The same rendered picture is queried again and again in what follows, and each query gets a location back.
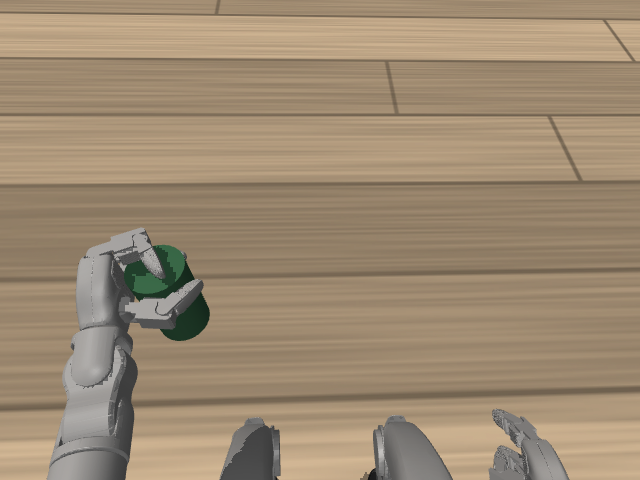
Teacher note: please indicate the can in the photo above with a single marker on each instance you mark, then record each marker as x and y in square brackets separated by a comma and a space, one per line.
[144, 284]

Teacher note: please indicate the left robot hand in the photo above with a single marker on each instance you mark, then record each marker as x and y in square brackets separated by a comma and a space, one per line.
[103, 298]

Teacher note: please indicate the left robot arm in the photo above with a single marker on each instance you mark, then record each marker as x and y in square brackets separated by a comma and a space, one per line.
[95, 433]

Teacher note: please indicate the right robot hand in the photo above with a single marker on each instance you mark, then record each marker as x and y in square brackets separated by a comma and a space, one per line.
[538, 461]

